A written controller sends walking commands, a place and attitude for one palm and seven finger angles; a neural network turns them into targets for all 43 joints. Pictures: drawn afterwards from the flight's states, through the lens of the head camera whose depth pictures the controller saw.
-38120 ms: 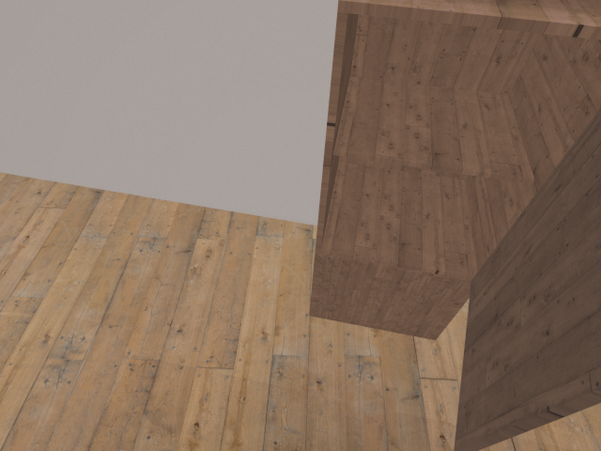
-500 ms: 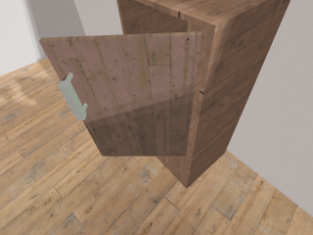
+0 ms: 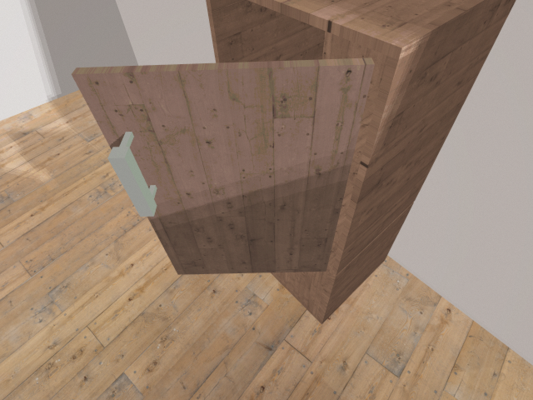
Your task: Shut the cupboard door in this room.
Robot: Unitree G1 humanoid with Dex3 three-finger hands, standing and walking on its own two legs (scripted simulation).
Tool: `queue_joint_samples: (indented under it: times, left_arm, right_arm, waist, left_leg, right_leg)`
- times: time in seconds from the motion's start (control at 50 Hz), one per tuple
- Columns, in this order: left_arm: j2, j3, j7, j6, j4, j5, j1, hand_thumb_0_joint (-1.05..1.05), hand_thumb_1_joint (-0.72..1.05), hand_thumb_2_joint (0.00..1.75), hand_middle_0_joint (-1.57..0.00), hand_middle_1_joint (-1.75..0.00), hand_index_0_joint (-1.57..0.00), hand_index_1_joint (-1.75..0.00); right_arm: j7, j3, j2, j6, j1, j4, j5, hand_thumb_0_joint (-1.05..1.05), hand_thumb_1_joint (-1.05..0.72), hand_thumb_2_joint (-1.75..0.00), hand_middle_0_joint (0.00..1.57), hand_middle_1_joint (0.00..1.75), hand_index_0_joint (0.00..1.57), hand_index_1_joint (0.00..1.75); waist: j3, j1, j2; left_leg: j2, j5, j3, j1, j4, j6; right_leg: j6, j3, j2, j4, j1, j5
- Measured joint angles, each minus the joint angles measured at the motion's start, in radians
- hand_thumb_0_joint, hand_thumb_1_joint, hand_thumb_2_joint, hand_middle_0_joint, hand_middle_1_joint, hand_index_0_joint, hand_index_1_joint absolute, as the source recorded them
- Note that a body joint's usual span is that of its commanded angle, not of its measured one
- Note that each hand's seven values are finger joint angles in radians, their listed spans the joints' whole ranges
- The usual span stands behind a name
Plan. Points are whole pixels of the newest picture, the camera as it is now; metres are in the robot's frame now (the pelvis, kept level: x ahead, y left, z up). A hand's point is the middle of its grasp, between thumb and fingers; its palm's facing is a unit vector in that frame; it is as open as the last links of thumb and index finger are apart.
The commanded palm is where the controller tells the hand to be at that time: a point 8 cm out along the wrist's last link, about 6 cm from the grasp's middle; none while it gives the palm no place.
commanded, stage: come to a stop and stand still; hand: left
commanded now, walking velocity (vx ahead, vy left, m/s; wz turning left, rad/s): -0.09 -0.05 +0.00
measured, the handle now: (138, 175) +0.44 +0.24 +0.09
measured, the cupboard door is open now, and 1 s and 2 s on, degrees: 49 49 49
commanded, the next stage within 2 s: look again from close up in 1.46 s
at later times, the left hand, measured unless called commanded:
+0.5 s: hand out of the picture +0.00 +0.16 -0.17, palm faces +0.05 -0.98 -0.21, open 7.3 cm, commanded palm none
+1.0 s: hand out of the picture -0.08 +0.20 -0.17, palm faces +0.02 -0.97 -0.22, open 7.4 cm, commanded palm none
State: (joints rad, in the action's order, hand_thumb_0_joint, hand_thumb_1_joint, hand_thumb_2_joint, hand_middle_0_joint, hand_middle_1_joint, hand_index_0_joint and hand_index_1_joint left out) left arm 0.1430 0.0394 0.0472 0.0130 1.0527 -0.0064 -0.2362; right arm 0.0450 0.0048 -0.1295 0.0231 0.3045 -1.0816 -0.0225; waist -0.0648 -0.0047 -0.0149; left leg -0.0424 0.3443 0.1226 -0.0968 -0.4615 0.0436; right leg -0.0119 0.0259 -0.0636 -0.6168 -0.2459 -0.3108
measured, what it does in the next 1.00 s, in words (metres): shifts its weight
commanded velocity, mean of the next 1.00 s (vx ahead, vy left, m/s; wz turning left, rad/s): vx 0.00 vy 0.00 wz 0.00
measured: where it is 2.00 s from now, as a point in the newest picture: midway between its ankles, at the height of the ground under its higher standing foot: outside the picture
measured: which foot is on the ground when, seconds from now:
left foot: down 0.00-1.00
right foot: down 0.00-1.00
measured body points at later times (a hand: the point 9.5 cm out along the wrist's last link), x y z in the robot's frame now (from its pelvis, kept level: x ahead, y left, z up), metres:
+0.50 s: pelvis -0.04 -0.03 +0.00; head -0.05 -0.02 +0.45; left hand -0.01 +0.21 -0.15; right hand +0.02 -0.28 -0.14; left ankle -0.06 +0.09 -0.73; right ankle -0.01 -0.12 -0.73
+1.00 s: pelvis -0.07 +0.01 +0.00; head -0.07 +0.01 +0.45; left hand -0.08 +0.25 -0.15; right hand -0.08 -0.21 -0.15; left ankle -0.06 +0.09 -0.73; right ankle -0.01 -0.12 -0.73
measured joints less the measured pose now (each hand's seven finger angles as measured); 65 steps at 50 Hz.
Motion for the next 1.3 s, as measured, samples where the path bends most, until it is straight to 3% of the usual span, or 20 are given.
queue_joint_samples:
  times: [0.08,0.22,0.38,0.52,0.82,1.3]
  left_arm:
    - [-0.009,-0.003,0.0,-0.016,0.003,-0.001,0.008,0.0,0.93,0.9,-0.2,-0.3,-0.2,-0.3]
    - [0.011,-0.028,0.003,-0.011,-0.013,-0.005,0.007,0.0,0.93,0.9,-0.2,-0.3,-0.2,-0.3]
    - [0.024,-0.04,0.001,-0.02,-0.061,-0.006,-0.033,0.0,0.92,0.9,-0.2,-0.3,-0.2,-0.3]
    - [0.038,-0.043,-0.008,-0.013,-0.058,-0.01,-0.042,0.0,0.92,0.9,-0.2,-0.3,-0.2,-0.3]
    - [0.067,-0.038,-0.012,-0.007,-0.038,-0.012,-0.072,0.0,0.91,0.9,-0.2,-0.3,-0.2,-0.3]
    - [-0.011,-0.051,-0.005,-0.021,0.022,-0.01,-0.083,0.0,0.91,0.9,-0.2,-0.3,-0.2,-0.3]
  right_arm:
    - [0.005,0.011,-0.012,-0.015,-0.025,-0.01,0.005,0.01,-0.92,-0.9,0.2,0.3,0.2,0.3]
    - [-0.001,0.015,-0.021,-0.016,-0.049,-0.002,-0.001,0.01,-0.92,-0.9,0.2,0.3,0.2,0.3]
    - [-0.012,0.039,-0.062,-0.031,-0.057,0.044,0.003,0.01,-0.92,-0.9,0.2,0.3,0.2,0.3]
    - [-0.024,0.039,-0.078,-0.027,-0.079,0.059,0.001,0.01,-0.91,-0.9,0.19,0.3,0.2,0.3]
    - [-0.036,0.011,-0.041,-0.022,-0.026,0.019,-0.001,0.01,-0.91,-0.9,0.2,0.3,0.2,0.3]
    - [-0.027,0.011,-0.015,-0.004,-0.04,-0.047,0.011,0.01,-0.91,-0.9,0.2,0.3,0.2,0.3]
  waist:
    - [-0.003,-0.002,-0.026]
    - [-0.004,-0.01,-0.009]
    - [0.051,-0.01,0.004]
    - [0.073,0.002,0.02]
    - [0.059,0.005,0.024]
    - [0.027,0.004,0.028]
  left_leg:
    - [0.018,-0.001,-0.001,-0.008,0.002,-0.013]
    - [0.026,-0.039,-0.004,-0.021,0.033,-0.029]
    - [0.075,0.007,-0.048,-0.111,-0.112,-0.052]
    - [0.076,-0.017,-0.056,-0.122,-0.113,-0.041]
    - [0.029,-0.09,-0.023,-0.13,-0.039,0.007]
    - [0.004,-0.098,0.005,-0.094,0.006,0.028]
  right_leg:
    - [0.013,0.005,0.018,0.045,0.012,-0.013]
    - [-0.005,0.009,0.026,0.053,-0.01,0.007]
    - [-0.036,0.058,0.063,0.026,-0.034,0.009]
    - [-0.026,0.064,0.065,0.068,-0.023,0.056]
    - [0.017,0.03,0.025,0.131,-0.042,0.136]
    - [0.041,-0.001,0.005,0.142,-0.03,0.138]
